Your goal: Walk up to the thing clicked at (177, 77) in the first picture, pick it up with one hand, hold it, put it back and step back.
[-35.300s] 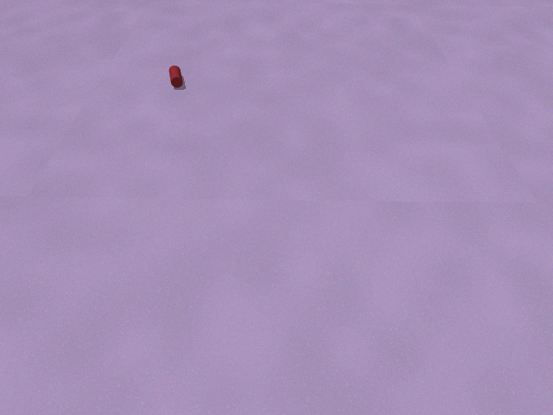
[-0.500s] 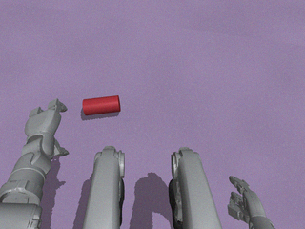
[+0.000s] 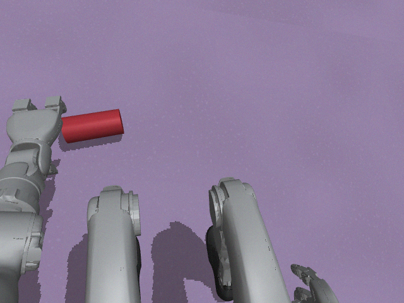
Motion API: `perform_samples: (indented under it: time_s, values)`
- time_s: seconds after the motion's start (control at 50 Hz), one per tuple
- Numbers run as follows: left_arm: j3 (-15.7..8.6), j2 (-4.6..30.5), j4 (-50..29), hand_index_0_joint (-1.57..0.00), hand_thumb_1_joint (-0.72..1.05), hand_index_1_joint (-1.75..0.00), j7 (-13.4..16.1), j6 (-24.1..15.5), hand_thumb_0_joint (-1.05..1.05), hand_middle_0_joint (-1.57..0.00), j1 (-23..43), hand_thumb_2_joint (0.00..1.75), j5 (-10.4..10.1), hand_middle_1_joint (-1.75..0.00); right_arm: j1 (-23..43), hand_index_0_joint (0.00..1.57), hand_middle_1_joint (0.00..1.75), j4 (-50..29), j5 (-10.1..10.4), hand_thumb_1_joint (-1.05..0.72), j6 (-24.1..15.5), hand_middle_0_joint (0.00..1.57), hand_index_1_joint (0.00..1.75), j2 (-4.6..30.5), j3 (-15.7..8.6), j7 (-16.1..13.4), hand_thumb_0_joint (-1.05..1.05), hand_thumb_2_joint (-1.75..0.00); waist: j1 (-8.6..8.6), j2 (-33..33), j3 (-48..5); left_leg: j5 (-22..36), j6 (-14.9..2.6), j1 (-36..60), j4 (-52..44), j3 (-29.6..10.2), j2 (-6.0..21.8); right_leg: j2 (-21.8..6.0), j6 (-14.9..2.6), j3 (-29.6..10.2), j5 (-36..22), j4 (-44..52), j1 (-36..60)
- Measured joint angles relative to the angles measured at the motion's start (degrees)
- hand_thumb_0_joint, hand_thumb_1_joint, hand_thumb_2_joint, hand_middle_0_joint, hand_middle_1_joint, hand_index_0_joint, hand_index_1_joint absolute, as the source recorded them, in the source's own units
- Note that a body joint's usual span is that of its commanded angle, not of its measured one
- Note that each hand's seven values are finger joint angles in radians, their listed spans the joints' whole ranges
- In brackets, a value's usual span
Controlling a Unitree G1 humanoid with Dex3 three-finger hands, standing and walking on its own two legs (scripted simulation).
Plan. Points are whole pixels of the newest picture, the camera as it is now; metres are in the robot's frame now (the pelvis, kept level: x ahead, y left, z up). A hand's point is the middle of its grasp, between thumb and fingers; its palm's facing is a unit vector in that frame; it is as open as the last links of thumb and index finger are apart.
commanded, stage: rise first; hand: left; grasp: from above
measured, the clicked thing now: (94, 125) +0.54 +0.23 -0.34
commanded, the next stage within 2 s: none
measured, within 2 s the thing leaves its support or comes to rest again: neither
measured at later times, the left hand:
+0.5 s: hand (63, 133) +0.47 +0.27 -0.20, palm faces -0.44 -0.08 -0.89, open 14.0 cm
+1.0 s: hand (66, 130) +0.48 +0.27 -0.22, palm faces -0.43 -0.08 -0.90, open 14.0 cm
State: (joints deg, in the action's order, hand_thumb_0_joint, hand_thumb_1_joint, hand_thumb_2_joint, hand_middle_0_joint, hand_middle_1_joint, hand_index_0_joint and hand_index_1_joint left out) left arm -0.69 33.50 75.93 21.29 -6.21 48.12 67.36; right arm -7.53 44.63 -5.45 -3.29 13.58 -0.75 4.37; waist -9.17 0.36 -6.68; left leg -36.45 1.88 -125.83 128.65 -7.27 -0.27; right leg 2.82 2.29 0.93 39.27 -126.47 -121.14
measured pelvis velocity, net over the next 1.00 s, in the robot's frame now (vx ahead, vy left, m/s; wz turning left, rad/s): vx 0.01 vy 0.00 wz -0.05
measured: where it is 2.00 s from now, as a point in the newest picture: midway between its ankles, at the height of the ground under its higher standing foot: (177, 280)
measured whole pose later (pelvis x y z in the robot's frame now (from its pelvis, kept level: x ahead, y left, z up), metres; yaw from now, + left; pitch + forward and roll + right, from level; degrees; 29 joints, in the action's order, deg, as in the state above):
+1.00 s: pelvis +0.01 +0.00 -0.04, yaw -3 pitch +34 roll -8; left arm -4.4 40.0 83.9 24.2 -6.7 56.7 68.6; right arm -7.6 43.2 -8.3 -2.7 15.5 3.8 7.6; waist -13.2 -0.8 -2.2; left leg -39.0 2.8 -133.3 137.6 -10.2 -0.1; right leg 4.1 3.1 2.9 40.7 -133.9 -128.4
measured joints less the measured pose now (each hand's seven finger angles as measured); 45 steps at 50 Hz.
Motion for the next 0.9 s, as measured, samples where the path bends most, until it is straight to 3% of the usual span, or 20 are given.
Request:
perform_samples:
  time_s: [0.28, 0.52, 0.9]
  values:
    - [-2.0, 1.8, 5.7, -0.09, -0.52, -1.02, 2.6, 0.4, 0.00, -0.07, 5.6, 0.99, 1.1, -1.02, 0.3, 0.20, 0.30, 0.0, -1.5, -0.89, -0.3, 0.20, 0.30, 0.0, 1.8, 1.4, 0.01, -0.89, -1.70, -0.1, 1.5, -1.0, 0.10, -4.7, 4.2, -0.7, 0.0, 0.5, 0.67, 0.3, 0.8, -3.8, -4.5]
    - [-3.3, 3.1, 6.4, -0.09, -0.50, -1.02, 2.2, 0.6, 0.00, -0.07, 6.9, 0.97, 0.2, -1.04, -0.2, 0.20, 0.30, -0.3, -1.9, -0.90, 0.3, 0.20, 0.30, 0.1, 2.6, 2.5, 0.01, -0.89, -2.40, -0.1, 2.9, -2.6, 0.68, -5.4, 5.9, -1.4, 0.3, 0.9, 0.80, 0.8, 1.8, -5.3, -5.7]
    - [-3.8, 6.1, 7.8, -0.10, -0.50, -1.03, 2.9, -0.7, 0.00, -0.08, 8.2, 0.97, 1.0, -1.04, 0.1, 0.20, 0.30, -1.3, -2.8, -0.90, 0.4, 0.20, 0.30, 2.0, 4.2, 3.3, 0.00, -0.90, -3.73, -1.2, 4.7, -2.7, 1.04, -6.9, 8.5, -2.8, 0.2, 1.3, 0.81, 1.9, 1.4, -7.2, -7.0]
